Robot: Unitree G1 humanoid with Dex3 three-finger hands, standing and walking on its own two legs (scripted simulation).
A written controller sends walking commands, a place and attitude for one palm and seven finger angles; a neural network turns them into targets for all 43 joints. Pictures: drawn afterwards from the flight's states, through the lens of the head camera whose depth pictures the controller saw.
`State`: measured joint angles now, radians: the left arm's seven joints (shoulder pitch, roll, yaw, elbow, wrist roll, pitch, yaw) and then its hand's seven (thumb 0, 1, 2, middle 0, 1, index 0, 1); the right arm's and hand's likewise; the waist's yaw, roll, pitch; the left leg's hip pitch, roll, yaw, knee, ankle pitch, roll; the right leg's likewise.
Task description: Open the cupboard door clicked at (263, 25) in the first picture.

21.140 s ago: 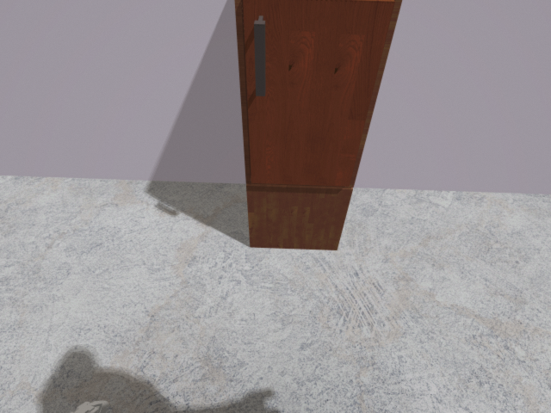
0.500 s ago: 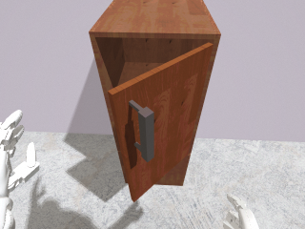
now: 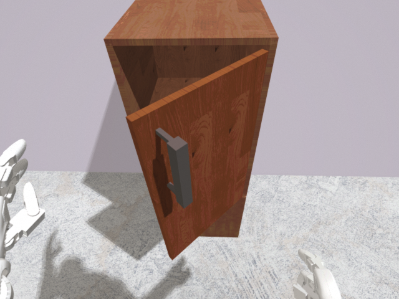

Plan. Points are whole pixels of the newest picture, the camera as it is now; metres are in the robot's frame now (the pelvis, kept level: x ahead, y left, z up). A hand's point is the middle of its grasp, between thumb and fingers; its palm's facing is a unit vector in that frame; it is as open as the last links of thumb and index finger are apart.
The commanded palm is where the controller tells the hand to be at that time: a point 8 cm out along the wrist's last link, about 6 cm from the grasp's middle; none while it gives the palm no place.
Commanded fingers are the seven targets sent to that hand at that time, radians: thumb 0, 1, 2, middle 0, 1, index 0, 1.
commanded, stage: step back with the hand held close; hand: left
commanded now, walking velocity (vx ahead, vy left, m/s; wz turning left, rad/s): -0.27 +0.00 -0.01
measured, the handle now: (174, 169) +0.33 +0.09 +0.11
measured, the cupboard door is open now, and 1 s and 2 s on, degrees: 45 45 45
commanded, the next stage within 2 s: stop stepping back and stand still in 0.94 s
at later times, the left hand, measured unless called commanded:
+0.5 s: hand out of the picture +0.12 +0.30 +0.15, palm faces +0.37 -0.78 -0.49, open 7.4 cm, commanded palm +0.06 +0.34 +0.17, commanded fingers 0.00 0.90 0.90 -0.20 -0.30 -0.20 -0.30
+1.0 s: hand out of the picture +0.03 +0.33 +0.17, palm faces +0.38 -0.83 -0.41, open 7.4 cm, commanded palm -0.04 +0.37 +0.17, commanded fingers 0.00 0.90 0.90 -0.20 -0.30 -0.20 -0.30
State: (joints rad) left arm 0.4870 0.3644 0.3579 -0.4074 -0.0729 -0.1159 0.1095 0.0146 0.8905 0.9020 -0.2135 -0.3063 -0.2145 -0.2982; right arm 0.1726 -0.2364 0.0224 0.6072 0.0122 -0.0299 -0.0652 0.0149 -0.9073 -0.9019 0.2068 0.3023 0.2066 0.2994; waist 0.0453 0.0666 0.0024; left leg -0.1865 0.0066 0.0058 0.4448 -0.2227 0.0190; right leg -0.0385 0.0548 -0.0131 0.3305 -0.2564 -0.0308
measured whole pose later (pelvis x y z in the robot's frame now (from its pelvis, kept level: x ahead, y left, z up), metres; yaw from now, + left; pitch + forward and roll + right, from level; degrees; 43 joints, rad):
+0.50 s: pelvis -0.08 +0.04 -0.01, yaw -1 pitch -1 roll -2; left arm 0.57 0.45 0.43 -0.53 -0.04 -0.17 0.14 0.01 0.89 0.90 -0.22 -0.31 -0.22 -0.30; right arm 0.21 -0.22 0.00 0.52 0.02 0.00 -0.08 0.01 -0.91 -0.90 0.21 0.30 0.20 0.30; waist -0.01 0.01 0.04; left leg -0.38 -0.02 0.04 0.54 -0.15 0.08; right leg -0.27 0.03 0.02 0.54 -0.25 0.02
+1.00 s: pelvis -0.19 +0.07 +0.00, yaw -2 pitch +0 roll -4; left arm 0.52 0.45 0.45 -0.58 -0.07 -0.19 0.15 0.02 0.89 0.90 -0.21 -0.31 -0.21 -0.30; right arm 0.16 -0.16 0.00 0.60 -0.01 -0.11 -0.04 0.01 -0.91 -0.90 0.21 0.30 0.21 0.30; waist 0.00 -0.02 0.05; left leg -0.39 0.03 0.02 0.48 -0.11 0.07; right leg -0.39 0.07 0.03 0.95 -0.48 0.03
